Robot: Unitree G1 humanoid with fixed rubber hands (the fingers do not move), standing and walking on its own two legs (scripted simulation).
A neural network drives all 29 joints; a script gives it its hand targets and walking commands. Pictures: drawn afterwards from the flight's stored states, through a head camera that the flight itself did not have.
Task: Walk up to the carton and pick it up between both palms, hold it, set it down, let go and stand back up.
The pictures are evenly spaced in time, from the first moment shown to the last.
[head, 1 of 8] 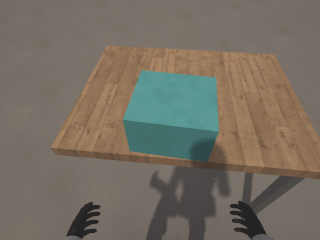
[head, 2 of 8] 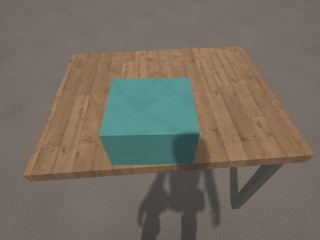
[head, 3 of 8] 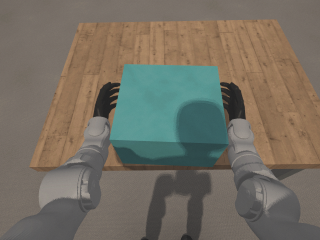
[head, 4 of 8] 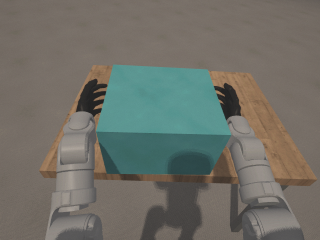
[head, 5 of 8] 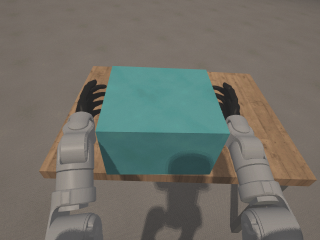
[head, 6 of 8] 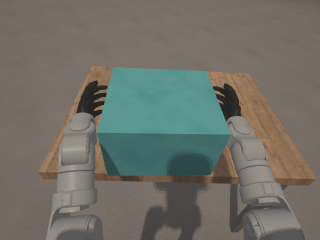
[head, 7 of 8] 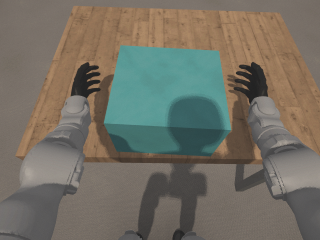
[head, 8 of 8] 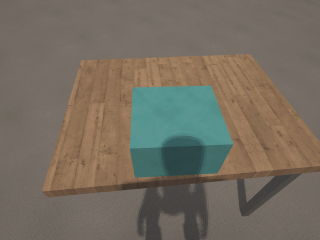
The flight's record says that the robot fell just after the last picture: no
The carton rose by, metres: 0.15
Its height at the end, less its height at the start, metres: +0.00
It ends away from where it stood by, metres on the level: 0.01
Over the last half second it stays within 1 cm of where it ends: yes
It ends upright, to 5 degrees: yes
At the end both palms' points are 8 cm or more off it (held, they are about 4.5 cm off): yes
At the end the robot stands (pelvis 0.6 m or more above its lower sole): yes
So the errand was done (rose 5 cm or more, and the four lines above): yes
